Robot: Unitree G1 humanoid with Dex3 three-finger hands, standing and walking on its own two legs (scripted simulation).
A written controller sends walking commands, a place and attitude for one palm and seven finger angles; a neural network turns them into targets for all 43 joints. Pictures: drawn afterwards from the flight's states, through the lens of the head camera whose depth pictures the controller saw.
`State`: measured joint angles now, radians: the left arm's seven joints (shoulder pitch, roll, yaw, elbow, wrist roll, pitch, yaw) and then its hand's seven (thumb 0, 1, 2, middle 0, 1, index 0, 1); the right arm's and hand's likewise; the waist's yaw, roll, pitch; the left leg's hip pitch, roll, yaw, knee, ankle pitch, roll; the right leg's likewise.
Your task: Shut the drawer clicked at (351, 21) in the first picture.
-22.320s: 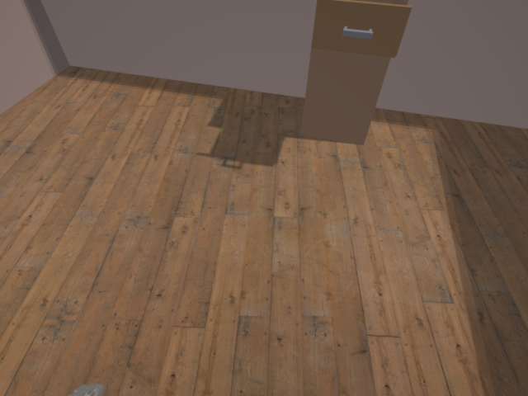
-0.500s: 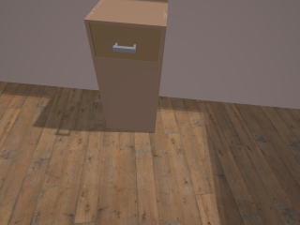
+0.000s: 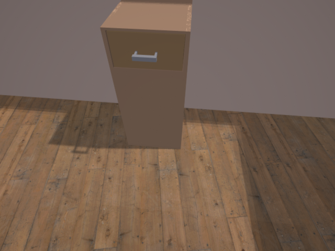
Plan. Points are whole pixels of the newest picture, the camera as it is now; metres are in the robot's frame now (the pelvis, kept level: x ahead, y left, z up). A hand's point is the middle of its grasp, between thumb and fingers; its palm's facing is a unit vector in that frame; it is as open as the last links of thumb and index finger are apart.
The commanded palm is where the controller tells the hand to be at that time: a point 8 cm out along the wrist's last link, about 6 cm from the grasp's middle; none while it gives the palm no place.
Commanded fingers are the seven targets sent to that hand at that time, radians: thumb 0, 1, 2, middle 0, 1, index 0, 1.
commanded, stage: let the arm hang, fingers relaxed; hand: left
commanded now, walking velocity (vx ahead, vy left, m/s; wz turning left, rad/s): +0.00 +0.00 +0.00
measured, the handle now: (145, 55) +0.91 +0.16 -0.01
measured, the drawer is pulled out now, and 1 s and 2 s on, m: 0.00 0.00 0.00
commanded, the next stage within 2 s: look to check the result in 0.34 s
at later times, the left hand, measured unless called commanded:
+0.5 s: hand out of the picture +0.00 +0.17 -0.17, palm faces +0.02 -0.98 -0.21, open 7.4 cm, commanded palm none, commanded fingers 0.00 0.90 0.90 -0.20 -0.30 -0.20 -0.30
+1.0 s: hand out of the picture +0.03 +0.17 -0.17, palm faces +0.02 -0.98 -0.22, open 7.4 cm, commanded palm none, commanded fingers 0.00 0.90 0.90 -0.20 -0.30 -0.20 -0.30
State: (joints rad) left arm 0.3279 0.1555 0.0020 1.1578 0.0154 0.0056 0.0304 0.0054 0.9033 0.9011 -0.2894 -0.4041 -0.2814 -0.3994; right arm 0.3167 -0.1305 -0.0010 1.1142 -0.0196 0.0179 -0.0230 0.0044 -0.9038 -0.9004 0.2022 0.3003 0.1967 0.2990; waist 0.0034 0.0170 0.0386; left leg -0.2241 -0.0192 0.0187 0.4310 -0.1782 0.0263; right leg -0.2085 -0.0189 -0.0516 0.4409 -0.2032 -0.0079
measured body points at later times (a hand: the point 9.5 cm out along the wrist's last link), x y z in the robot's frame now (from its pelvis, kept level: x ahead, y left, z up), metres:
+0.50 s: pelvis +0.01 -0.01 +0.00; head +0.02 -0.01 +0.45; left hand +0.00 +0.22 -0.16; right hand -0.02 -0.23 -0.16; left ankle +0.04 +0.10 -0.74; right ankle +0.02 -0.12 -0.74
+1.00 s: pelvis +0.02 -0.01 +0.00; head +0.03 -0.02 +0.45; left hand +0.03 +0.22 -0.15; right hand +0.03 -0.24 -0.16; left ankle +0.04 +0.10 -0.74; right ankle +0.02 -0.12 -0.74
